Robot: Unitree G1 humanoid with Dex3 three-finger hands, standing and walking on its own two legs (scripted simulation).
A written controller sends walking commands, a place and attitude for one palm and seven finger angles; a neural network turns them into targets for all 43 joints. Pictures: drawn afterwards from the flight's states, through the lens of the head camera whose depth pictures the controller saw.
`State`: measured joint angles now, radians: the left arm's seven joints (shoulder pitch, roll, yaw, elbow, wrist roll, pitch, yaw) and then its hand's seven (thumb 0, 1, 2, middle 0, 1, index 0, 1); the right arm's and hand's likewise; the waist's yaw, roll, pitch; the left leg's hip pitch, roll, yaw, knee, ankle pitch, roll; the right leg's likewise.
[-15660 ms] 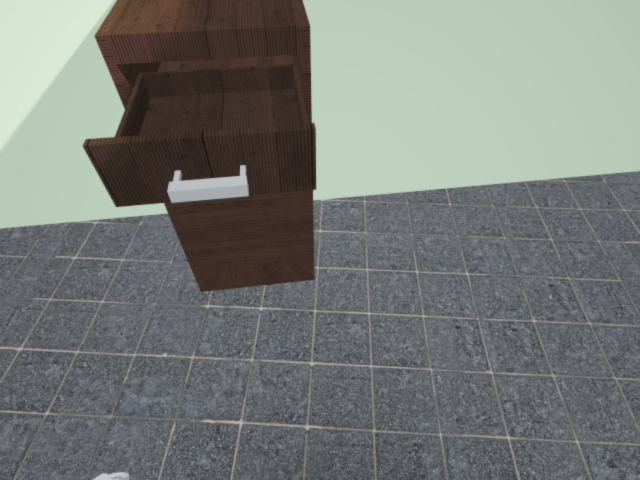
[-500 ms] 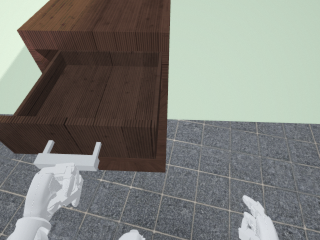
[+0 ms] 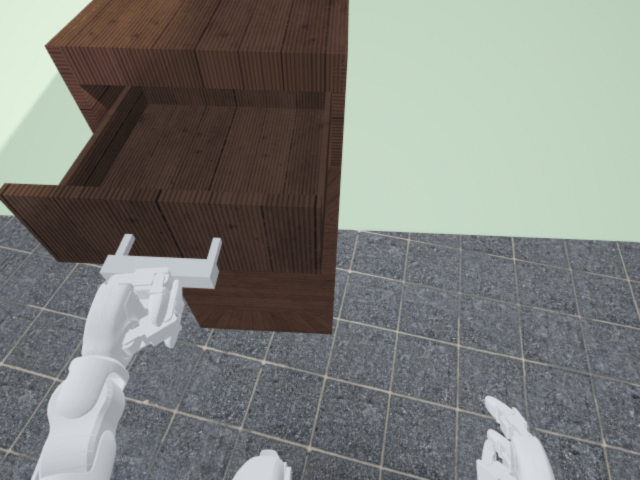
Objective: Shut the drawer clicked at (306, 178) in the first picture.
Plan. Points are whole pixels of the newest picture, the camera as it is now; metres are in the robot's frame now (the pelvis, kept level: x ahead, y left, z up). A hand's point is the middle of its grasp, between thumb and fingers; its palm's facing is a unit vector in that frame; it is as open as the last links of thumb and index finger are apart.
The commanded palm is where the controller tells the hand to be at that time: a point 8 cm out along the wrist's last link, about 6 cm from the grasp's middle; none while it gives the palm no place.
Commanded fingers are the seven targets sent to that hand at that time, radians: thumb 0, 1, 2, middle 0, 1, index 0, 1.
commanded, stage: push the drawer shut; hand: left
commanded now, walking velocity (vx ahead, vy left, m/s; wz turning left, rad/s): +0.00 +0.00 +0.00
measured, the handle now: (166, 257) +0.37 +0.22 +0.07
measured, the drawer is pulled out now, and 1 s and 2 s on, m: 0.24 0.11 0.00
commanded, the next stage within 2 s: none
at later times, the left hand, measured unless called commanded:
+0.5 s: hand (190, 271) +0.35 +0.19 +0.07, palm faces -0.01 -1.00 -0.05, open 3.0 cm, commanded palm +0.34 +0.23 +0.08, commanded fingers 0.00 0.90 0.90 -1.40 -1.60 -1.40 -1.60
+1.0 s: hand (199, 229) +0.42 +0.19 +0.07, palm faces -0.03 -1.00 -0.03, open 3.0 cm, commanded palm +0.41 +0.24 +0.08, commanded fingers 0.00 0.90 0.90 -1.40 -1.60 -1.40 -1.60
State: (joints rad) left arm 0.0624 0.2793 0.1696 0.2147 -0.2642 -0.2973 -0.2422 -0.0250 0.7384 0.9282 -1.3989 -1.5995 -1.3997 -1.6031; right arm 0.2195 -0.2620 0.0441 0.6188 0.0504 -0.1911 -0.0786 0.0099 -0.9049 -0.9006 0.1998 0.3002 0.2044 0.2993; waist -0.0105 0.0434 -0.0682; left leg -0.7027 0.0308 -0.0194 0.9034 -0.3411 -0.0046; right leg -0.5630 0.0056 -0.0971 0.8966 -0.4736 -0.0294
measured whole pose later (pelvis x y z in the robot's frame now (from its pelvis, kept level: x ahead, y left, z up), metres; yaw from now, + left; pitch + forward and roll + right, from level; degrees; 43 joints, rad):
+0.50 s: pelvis +0.00 +0.01 +0.00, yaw -1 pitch +9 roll -1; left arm -0.18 0.28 0.18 0.45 -0.22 -0.33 -0.19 -0.01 0.77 0.93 -1.40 -1.60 -1.40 -1.60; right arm 0.25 -0.26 0.03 0.64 0.04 -0.12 -0.05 0.01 -0.91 -0.90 0.20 0.30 0.20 0.30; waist -0.03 0.03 -0.06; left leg -0.70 0.03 0.01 0.87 -0.33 0.01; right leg -0.57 0.00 -0.07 0.87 -0.46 -0.02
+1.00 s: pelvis +0.00 +0.00 +0.00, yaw -2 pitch +11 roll -2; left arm -0.49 0.36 0.27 0.80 -0.20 -0.35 -0.25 -0.01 0.74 0.90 -1.40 -1.60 -1.40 -1.60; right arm 0.30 -0.27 0.03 0.65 0.04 -0.05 -0.04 0.01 -0.91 -0.90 0.20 0.30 0.20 0.30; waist -0.07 0.02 -0.07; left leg -0.76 0.05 0.00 0.90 -0.34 0.00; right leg -0.63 0.02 -0.07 0.89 -0.46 -0.03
